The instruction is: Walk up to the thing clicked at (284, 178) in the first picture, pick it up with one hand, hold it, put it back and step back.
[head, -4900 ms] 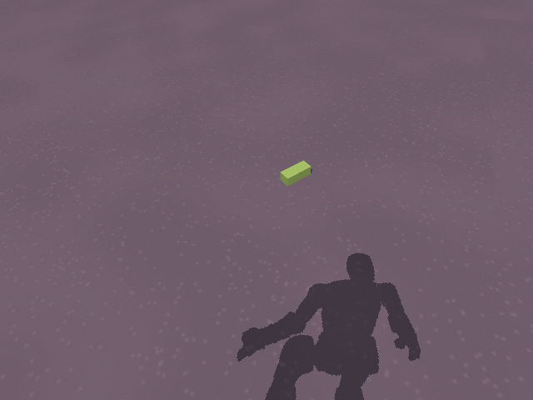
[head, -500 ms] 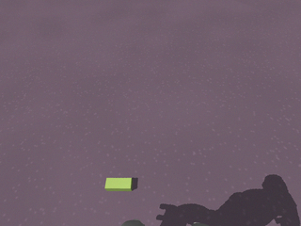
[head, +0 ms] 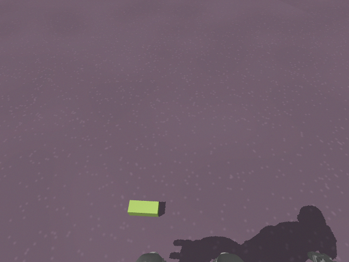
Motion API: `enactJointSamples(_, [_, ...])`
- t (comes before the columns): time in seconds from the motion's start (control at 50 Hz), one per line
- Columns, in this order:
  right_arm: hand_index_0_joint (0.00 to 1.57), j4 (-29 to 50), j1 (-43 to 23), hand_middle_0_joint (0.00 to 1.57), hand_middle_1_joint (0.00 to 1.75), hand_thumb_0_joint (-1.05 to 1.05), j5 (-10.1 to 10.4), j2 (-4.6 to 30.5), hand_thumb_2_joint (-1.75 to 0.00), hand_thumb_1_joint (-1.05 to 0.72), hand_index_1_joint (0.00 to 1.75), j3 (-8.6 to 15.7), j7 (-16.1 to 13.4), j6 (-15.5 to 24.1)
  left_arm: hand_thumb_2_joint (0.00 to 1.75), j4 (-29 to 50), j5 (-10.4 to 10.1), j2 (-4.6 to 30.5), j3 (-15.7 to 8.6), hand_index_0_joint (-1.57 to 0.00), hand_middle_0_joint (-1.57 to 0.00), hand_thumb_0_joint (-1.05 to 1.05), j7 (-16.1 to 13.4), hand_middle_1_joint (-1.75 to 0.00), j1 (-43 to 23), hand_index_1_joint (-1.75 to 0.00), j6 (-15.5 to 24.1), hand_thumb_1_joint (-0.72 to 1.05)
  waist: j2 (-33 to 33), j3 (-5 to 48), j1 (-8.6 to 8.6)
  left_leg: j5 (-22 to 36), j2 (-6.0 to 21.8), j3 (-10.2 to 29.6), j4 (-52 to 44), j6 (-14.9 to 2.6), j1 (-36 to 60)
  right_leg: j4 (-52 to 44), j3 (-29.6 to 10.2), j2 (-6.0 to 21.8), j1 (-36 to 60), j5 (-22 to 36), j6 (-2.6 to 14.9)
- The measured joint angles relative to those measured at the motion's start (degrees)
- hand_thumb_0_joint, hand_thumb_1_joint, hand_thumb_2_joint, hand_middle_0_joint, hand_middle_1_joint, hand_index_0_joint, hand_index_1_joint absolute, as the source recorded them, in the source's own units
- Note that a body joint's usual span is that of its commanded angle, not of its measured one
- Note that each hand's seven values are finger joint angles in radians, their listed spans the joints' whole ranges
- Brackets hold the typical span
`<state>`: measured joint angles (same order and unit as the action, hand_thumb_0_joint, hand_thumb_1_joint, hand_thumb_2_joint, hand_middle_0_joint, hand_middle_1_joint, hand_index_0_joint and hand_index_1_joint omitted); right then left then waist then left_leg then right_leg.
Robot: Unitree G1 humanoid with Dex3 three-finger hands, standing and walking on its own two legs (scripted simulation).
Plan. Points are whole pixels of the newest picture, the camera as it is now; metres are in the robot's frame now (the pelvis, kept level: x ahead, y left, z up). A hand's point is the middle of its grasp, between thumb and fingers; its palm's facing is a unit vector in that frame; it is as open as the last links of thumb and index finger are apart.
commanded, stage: walk up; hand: left
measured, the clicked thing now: (144, 208) +0.46 +0.23 -0.71
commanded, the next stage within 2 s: stand in 1.20 s
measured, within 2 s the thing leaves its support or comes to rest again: neither
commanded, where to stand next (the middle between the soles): +0.07 +0.00 m, yaw -1 degrees
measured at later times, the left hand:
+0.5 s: hand out of the picture +0.11 +0.24 -0.12, palm faces -0.02 -0.95 -0.32, open 7.4 cm
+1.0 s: hand out of the picture +0.09 +0.24 -0.12, palm faces -0.03 -0.94 -0.33, open 7.4 cm
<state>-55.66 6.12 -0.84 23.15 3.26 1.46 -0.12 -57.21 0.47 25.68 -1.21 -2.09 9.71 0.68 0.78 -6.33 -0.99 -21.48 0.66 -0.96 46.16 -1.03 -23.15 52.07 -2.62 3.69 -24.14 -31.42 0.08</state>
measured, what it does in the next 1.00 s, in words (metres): stands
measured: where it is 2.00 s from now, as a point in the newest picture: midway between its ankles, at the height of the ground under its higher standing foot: outside the picture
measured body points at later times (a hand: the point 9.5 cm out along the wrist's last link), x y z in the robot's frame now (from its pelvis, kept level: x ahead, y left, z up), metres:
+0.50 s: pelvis +0.01 -0.01 +0.04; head +0.02 +0.00 +0.49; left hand +0.11 +0.29 -0.10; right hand +0.13 -0.31 -0.09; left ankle +0.04 +0.12 -0.71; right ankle +0.02 -0.14 -0.71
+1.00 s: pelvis +0.02 -0.01 +0.04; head +0.03 -0.01 +0.49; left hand +0.10 +0.29 -0.09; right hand +0.09 -0.31 -0.09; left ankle +0.04 +0.12 -0.71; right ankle +0.02 -0.14 -0.71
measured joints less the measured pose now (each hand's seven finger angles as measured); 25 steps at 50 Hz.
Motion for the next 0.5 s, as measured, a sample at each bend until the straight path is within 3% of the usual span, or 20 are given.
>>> enactJointSamples(0.06, [0.21,-1.3,0.8,0.2,0.3,0.01,0.1,-1.2,-0.89,-0.9,0.3,-1.0,-0.2,0.1,0.89,-1.2,-0.3,0.2,-0.4,-0.2,-0.2,0.01,0.6,-0.3,0.2,-0.3,0.4,0.9,0.2,0.3,0.06,0.3,0.6,0.0,-0.8,0.29,0.5,-5.2,2.3,-1.3,2.4,3.9,0.67])
enactJointSamples(0.12, [0.21,-2.8,1.1,0.2,0.3,0.01,0.5,-1.5,-0.89,-0.9,0.3,-1.5,-0.5,-0.2,0.89,-2.6,0.2,-1.1,-0.6,-0.2,-0.2,0.01,0.9,-0.3,0.1,-0.3,0.4,0.9,-1.4,-0.1,0.32,0.3,1.6,0.9,-1.1,0.71,1.4,-11.0,3.4,-2.7,5.6,11.5,-1.01])
enactJointSamples(0.3, [0.21,-7.8,-0.2,0.2,0.3,0.01,1.2,-3.4,-0.89,-0.9,0.3,-3.5,-0.5,0.9,0.89,-5.7,-0.4,-3.9,1.4,-0.2,-0.2,0.01,2.4,-0.3,-2.1,-0.3,0.1,0.9,-0.6,1.4,0.1,5.4,0.9,0.4,-12.3,1.04,7.4,-20.6,3.3,-2.0,10.8,15.5,-1.93])
enactJointSamples(0.5, [0.21,-10.1,-5.0,0.2,0.3,0.01,1.4,-2.7,-0.89,-0.9,0.3,-3.2,-0.8,1.4,0.89,-8.0,-0.5,-5.8,1.8,-0.2,-0.2,0.01,2.5,-0.3,-6.8,-0.3,0.2,0.9,-0.6,2.7,0.51,10.1,0.6,0.2,-21.4,1.52,12.1,-28.3,3.2,-1.8,14.8,19.4,-1.69])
